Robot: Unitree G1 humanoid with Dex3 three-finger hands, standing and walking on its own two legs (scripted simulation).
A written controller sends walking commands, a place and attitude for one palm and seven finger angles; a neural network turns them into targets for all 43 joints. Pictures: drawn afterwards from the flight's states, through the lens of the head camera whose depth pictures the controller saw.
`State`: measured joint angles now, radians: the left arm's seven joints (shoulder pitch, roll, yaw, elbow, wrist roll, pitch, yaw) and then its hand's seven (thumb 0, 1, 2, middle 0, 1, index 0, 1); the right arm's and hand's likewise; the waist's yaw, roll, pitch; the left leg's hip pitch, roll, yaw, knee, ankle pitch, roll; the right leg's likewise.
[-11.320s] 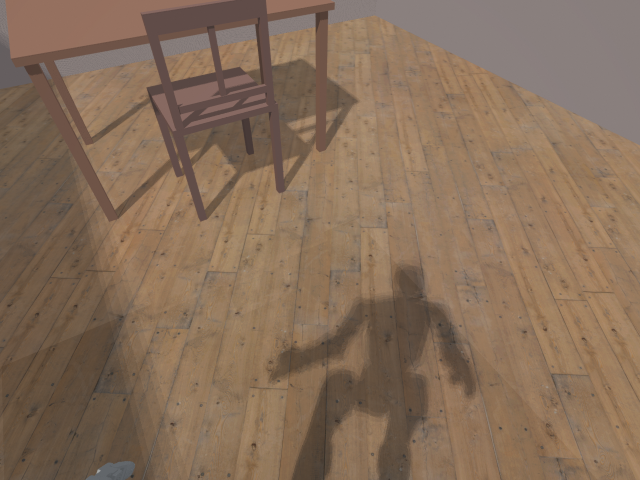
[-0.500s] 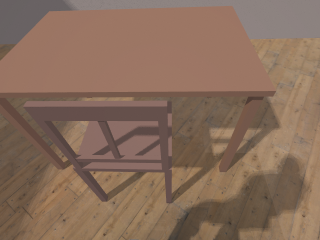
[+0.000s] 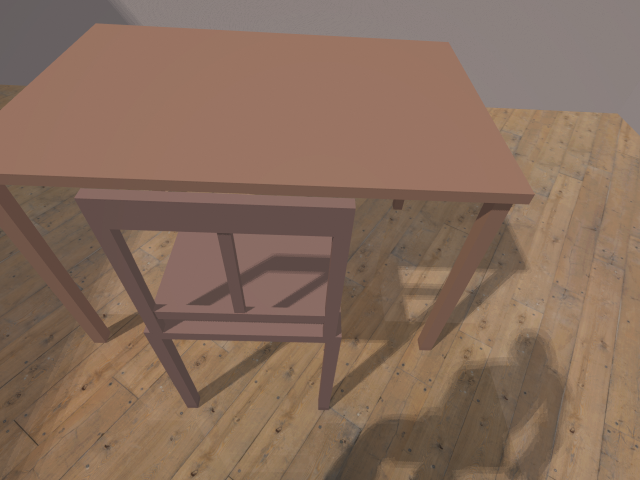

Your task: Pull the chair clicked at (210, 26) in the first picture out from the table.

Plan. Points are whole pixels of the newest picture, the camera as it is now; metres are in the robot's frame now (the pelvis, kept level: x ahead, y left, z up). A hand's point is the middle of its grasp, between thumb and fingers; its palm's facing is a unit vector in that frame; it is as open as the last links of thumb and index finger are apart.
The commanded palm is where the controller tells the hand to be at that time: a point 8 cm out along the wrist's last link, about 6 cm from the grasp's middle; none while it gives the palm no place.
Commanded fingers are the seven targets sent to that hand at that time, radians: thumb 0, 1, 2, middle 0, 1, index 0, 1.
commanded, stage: come to a stop and stand still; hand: left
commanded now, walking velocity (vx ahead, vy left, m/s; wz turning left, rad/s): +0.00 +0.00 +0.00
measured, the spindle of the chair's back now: (233, 274) +0.47 +0.18 -0.10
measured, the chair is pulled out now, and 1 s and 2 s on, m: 0.00 0.00 0.00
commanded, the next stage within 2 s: look again from close up in 1.10 s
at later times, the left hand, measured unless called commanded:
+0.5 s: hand out of the picture +0.02 +0.17 -0.18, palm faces +0.01 -0.99 -0.14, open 7.3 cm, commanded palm none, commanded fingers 0.00 0.90 0.90 -0.20 -0.30 -0.20 -0.30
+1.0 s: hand out of the picture +0.08 +0.18 -0.18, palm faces +0.00 -0.98 -0.18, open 7.3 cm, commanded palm none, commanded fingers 0.00 0.90 0.90 -0.20 -0.30 -0.20 -0.30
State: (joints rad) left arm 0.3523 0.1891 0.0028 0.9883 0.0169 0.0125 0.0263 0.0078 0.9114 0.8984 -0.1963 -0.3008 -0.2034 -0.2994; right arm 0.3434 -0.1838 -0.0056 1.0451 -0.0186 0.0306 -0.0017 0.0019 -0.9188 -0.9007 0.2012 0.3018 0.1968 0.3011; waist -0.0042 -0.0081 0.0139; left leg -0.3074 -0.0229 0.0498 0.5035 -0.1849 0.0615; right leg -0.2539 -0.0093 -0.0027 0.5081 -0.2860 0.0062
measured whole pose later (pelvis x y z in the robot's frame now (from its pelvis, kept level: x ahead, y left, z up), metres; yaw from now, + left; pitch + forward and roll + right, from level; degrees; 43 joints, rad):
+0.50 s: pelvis +0.04 +0.01 +0.00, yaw -1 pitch +0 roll +0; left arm 0.34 0.14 -0.02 1.08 0.01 -0.02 0.04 0.01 0.91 0.90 -0.20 -0.30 -0.20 -0.30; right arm 0.26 -0.16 0.00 1.10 0.00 -0.02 -0.01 0.01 -0.93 -0.90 0.20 0.30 0.20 0.30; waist 0.01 -0.03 0.01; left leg -0.24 -0.05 0.07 0.45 -0.22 0.08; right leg -0.19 -0.03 0.04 0.46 -0.27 0.04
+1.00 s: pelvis +0.07 +0.01 +0.00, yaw -1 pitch -1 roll +0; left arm 0.29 0.17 -0.02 1.09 0.01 -0.01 0.04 0.01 0.91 0.90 -0.19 -0.30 -0.20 -0.30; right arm 0.25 -0.16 0.01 1.13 0.00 -0.02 -0.03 0.00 -0.93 -0.90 0.20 0.30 0.20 0.30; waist 0.01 -0.03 0.01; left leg -0.17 -0.06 0.08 0.44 -0.26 0.07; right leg -0.12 -0.03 0.04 0.44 -0.30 0.04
